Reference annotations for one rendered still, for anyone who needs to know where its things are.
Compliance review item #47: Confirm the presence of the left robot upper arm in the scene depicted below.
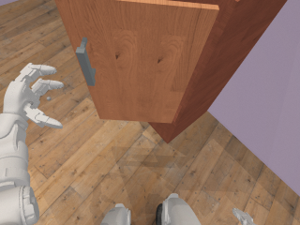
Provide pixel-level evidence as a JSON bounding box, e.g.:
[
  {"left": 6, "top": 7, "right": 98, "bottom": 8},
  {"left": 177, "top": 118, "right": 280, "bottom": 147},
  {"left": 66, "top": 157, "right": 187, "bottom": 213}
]
[{"left": 0, "top": 185, "right": 39, "bottom": 225}]

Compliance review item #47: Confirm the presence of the left robot shin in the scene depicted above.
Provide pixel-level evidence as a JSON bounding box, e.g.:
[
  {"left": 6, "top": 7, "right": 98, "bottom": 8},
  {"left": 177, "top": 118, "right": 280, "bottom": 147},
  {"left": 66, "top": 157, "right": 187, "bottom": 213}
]
[{"left": 115, "top": 203, "right": 125, "bottom": 207}]

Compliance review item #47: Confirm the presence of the left robot forearm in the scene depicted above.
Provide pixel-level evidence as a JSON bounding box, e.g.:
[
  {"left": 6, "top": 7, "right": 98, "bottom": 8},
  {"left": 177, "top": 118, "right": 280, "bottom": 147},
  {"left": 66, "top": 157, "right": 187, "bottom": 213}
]
[{"left": 0, "top": 112, "right": 30, "bottom": 192}]

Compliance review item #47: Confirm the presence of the cupboard door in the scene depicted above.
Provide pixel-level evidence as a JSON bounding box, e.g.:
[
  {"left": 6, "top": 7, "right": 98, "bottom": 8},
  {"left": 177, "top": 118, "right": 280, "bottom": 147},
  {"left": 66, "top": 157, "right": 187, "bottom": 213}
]
[{"left": 54, "top": 0, "right": 219, "bottom": 124}]

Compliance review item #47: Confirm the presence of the left robot hand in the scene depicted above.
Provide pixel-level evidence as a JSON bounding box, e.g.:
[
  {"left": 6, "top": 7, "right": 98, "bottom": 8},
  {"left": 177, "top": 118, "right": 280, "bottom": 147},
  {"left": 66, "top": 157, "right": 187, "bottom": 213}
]
[{"left": 3, "top": 63, "right": 64, "bottom": 129}]

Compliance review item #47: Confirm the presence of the right robot hand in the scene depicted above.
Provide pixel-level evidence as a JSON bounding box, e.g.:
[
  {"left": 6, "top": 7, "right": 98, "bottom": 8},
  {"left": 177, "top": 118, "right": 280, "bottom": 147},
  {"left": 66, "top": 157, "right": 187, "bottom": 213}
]
[{"left": 232, "top": 208, "right": 257, "bottom": 225}]

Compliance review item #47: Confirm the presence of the right robot thigh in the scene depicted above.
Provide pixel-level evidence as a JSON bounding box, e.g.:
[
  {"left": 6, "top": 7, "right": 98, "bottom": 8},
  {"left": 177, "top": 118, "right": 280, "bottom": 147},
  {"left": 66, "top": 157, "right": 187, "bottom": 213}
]
[{"left": 162, "top": 198, "right": 202, "bottom": 225}]

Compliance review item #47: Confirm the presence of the handle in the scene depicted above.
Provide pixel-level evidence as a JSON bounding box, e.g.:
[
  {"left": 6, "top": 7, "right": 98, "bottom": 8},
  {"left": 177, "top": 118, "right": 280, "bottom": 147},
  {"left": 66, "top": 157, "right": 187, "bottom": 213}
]
[{"left": 75, "top": 37, "right": 96, "bottom": 86}]

